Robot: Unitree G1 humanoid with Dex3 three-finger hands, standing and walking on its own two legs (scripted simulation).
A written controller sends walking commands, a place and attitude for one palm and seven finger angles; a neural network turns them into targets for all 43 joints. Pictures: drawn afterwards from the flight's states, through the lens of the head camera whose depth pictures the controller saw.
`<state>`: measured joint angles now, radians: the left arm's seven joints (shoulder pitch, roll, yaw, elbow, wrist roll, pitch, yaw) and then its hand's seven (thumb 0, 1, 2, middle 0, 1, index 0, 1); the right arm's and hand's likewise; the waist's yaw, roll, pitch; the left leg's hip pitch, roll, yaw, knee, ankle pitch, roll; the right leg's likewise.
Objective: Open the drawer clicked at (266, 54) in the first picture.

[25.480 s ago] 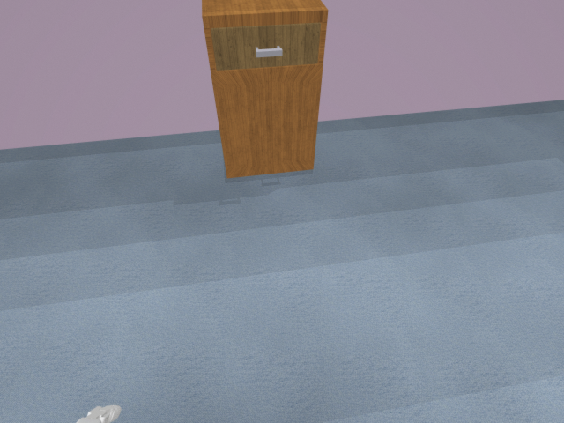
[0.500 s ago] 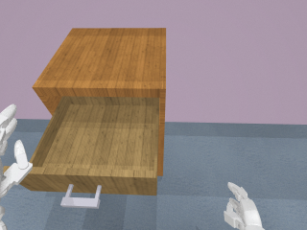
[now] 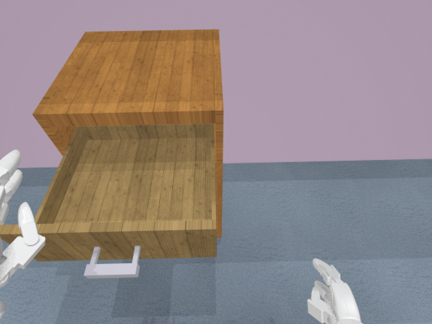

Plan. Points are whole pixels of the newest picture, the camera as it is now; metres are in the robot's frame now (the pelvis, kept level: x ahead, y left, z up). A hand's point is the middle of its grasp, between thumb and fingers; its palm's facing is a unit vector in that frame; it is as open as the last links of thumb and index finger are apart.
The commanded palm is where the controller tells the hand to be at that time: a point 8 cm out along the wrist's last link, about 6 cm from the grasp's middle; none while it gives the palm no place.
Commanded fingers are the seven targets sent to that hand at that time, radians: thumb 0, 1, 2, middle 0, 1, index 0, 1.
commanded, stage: step back with the hand held close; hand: left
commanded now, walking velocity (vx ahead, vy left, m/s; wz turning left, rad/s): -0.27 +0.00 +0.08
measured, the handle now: (114, 260) +0.25 +0.24 -0.09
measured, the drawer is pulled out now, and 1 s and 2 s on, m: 0.30 0.30 0.30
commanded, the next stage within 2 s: stop stepping back and stand still in 0.56 s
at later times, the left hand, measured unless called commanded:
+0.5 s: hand out of the picture +0.08 +0.23 +0.17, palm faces +0.39 -0.81 -0.44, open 7.4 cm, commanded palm +0.02 +0.27 +0.18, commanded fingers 0.00 0.90 0.90 -0.20 -0.30 -0.20 -0.30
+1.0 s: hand out of the picture -0.01 +0.20 +0.17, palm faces +0.36 -0.81 -0.45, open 7.4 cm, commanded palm -0.07 +0.24 +0.18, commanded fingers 0.00 0.90 0.90 -0.20 -0.30 -0.20 -0.30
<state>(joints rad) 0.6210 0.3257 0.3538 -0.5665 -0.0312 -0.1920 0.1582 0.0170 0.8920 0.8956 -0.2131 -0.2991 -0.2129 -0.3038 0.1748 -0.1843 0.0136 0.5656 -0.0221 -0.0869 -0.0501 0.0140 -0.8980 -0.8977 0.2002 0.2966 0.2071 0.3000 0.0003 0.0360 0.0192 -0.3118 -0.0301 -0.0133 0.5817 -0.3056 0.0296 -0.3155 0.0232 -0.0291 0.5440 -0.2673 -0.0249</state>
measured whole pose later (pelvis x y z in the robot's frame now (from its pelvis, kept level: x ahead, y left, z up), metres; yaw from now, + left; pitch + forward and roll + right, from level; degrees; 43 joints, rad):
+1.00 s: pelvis -0.20 -0.04 +0.01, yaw +0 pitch +0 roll +1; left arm 0.63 0.36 0.37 -0.55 -0.04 -0.22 0.14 0.02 0.89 0.90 -0.22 -0.30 -0.22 -0.30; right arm 0.23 -0.20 0.01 0.67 0.02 -0.08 -0.03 0.02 -0.90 -0.90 0.20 0.30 0.21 0.30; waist -0.03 -0.01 0.00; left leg -0.46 0.00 0.01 0.95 -0.36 0.00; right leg -0.21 -0.02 -0.04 0.51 -0.30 -0.03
